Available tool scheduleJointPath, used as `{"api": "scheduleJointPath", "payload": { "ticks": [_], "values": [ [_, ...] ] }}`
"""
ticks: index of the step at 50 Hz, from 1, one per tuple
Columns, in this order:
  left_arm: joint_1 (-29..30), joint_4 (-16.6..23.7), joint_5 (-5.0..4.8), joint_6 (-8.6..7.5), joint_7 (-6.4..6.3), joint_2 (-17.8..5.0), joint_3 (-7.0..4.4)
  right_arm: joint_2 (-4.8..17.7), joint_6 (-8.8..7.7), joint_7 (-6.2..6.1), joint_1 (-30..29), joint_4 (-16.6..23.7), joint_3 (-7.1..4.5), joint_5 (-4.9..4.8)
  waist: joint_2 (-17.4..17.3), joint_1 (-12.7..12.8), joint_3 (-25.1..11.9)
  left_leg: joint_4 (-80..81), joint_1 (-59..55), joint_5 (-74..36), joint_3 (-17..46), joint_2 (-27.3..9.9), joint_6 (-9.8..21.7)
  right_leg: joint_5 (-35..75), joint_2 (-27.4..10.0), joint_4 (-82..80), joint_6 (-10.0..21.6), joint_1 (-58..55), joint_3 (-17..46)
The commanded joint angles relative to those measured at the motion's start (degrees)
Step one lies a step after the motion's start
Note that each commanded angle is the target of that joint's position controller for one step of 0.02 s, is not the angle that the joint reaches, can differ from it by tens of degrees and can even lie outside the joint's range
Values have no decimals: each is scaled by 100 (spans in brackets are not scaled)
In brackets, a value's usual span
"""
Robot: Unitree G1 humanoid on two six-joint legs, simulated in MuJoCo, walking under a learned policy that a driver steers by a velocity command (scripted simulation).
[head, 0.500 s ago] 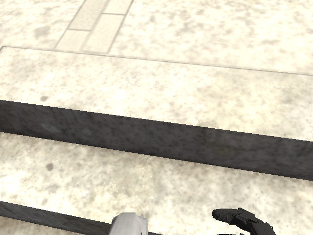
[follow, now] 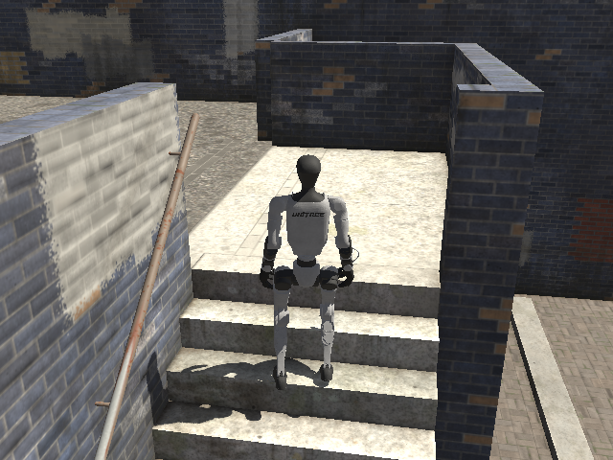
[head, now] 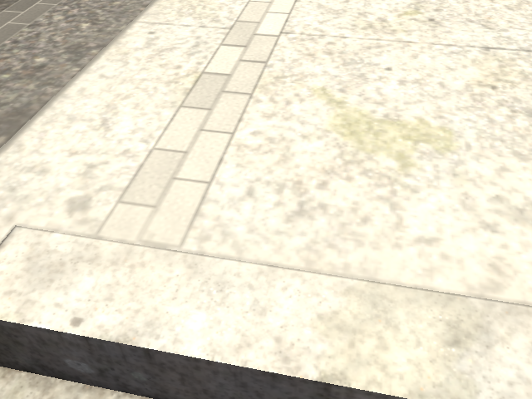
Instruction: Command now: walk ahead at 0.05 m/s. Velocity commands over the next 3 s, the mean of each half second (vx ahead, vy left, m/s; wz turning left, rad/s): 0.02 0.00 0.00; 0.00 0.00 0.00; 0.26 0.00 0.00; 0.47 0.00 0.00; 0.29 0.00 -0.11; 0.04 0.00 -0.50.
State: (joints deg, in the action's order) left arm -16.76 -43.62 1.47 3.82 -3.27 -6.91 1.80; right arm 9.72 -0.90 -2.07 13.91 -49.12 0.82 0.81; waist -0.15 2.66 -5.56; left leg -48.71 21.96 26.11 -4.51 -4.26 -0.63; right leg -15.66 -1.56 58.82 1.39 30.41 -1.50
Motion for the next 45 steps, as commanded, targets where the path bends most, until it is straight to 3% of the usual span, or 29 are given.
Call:
{"api": "scheduleJointPath", "payload": {
  "ticks": [1, 2, 3, 4, 5, 6, 8, 9, 10, 11, 12, 13, 14, 15, 16, 17, 18, 20, 22, 27, 31, 40, 45],
  "values": [
    [-833, -482, 183, -22, 105, -424, -216, 33, -75, 110, -40, 379, -7, -95, 333, -231, 483, -425, 554, -2119, 53, -22, 497, 1897, -148, -2828, 559, -1570, 746],
    [-1040, -508, 111, -61, 134, -367, -168, 71, -49, 150, 365, 288, -76, -48, 1109, -403, 359, -1348, 1106, -393, 348, 291, 59, 4198, -906, -3380, 1047, -2153, 1946],
    [-793, -427, 208, -125, 192, -281, -115, 87, 65, 163, 754, 64, -144, -161, 991, -547, 265, -1631, 1131, -60, 644, 257, -191, 2870, -1303, -3750, 1524, -1895, 2720],
    [-545, -305, 191, -131, 143, -665, -237, 170, 134, 85, 198, 251, -155, -267, 869, -372, 487, -2483, 1348, -192, 808, 314, -332, 955, -1299, -3858, 1759, -1270, 3227],
    [-341, -260, 138, -137, 87, -827, -273, 181, 163, 15, -170, 303, -171, -291, 613, -317, 635, -3153, 1728, -206, 1009, 370, -409, 38, -1374, -4019, 1754, -1229, 3062],
    [-106, -211, 127, -174, 52, -787, -243, 101, 185, -41, -380, 331, -144, -262, 469, -342, 774, -3388, 1813, -347, 1160, 336, -437, -259, -1331, -4025, 1624, -1050, 2855],
    [-118, -162, 60, -276, -59, -453, -161, 97, 120, -95, -711, 484, -72, -83, 248, -291, 868, -2106, 2247, -482, 1283, 98, -454, -619, -1092, -4057, 1255, -1612, 2418],
    [-203, -206, 32, -269, -114, -366, -147, 68, 98, -85, -829, 485, -35, -53, 238, -236, 789, -1157, 2051, -415, 1069, 15, -449, -360, -960, -4100, 1063, -1905, 2137],
    [-223, -291, -12, -170, -157, -382, -161, -23, 142, -52, -518, 308, 16, -80, 435, -274, 536, -391, 1233, -473, 634, 100, -373, 225, -733, -4000, 961, -1842, 1578],
    [-375, -323, -34, -92, -204, -355, -168, -34, 174, -19, -464, 230, 34, -123, 443, -196, 566, 653, 785, -339, 289, 214, -340, 502, -545, -3944, 845, -1822, 1236],
    [-792, -541, -41, -79, -178, -375, -217, 7, 226, 30, -567, 77, -5, -171, 244, -3, 654, 1485, 276, -507, -282, 530, -293, 373, -502, -4104, 832, -1705, 1039],
    [-889, -598, 88, -150, -61, -426, -219, 13, 201, 34, -549, -14, -36, -224, 578, -28, 628, 2250, -333, -973, 232, 332, -120, 936, -691, -4178, 843, -1710, 1187],
    [-842, -718, 144, -262, 53, -501, -246, 341, 225, 6, -270, -185, -100, -106, 731, -108, 520, 1918, -786, -1907, 584, 97, 43, 1306, -734, -4090, 830, -1495, 1142],
    [-707, -805, 59, -342, 119, -587, -283, 478, 243, 12, -44, -196, -129, -67, 702, -217, 407, 2119, -931, -2152, 716, -36, 209, 1129, -556, -3961, 798, -1525, 918],
    [-749, -934, -6, -389, 181, -569, -301, 598, 238, 29, -72, -173, -134, -42, 343, -130, 355, 2151, -1130, -2618, 795, -79, 411, 915, -322, -3778, 749, -1418, 670],
    [-1010, -1088, -13, -375, 178, -319, -245, 509, 199, 47, -274, -193, -132, -40, -218, 25, 238, 2070, -925, -2311, 753, -54, 637, 862, -201, -3991, 609, -1700, 538],
    [-834, -1182, -26, -334, 137, -485, -280, 300, 172, 74, -198, -256, -94, -86, -163, -133, 412, 2211, -789, -2236, 741, 10, 704, 881, -124, -3900, 510, -1781, 463],
    [-656, -1253, -21, -267, 101, -439, -269, 181, 99, 129, -145, -391, -64, -41, -249, -110, 443, 2332, -793, -2776, 779, 36, 665, 1310, -129, -3823, 430, -1911, 364],
    [-722, -1369, 22, -204, 104, -400, -242, 182, 51, 163, 44, -544, -73, -64, -222, -119, 312, 2376, -960, -3088, 783, 45, 623, 1461, -115, -3774, 406, -2050, 334],
    [-657, -1529, -12, -154, 116, -485, -258, 228, 28, 152, 217, -747, -77, -71, -219, -124, 398, 2527, -1057, -3342, 794, 39, 610, 1266, -157, -3774, 317, -2046, 269],
    [-663, -1672, -24, -128, 108, -398, -232, 234, 38, 132, 268, -827, -100, -49, -118, -135, 413, 2597, -1160, -3501, 816, 38, 602, 1148, -184, -3750, 238, -1989, 234],
    [-633, -1890, -56, -121, 66, -502, -228, 258, 88, 95, 313, -874, -111, -26, -10, -191, 586, 2824, -1171, -2952, 852, 62, 592, 642, -226, -3745, 157, -1746, 213],
    [-702, -2017, -62, -137, 30, -450, -198, 274, 109, 72, 243, -852, -109, -11, 12, -199, 642, 2918, -1114, -2377, 880, 79, 617, 494, -239, -3777, 171, -1655, 240]
  ]
}}
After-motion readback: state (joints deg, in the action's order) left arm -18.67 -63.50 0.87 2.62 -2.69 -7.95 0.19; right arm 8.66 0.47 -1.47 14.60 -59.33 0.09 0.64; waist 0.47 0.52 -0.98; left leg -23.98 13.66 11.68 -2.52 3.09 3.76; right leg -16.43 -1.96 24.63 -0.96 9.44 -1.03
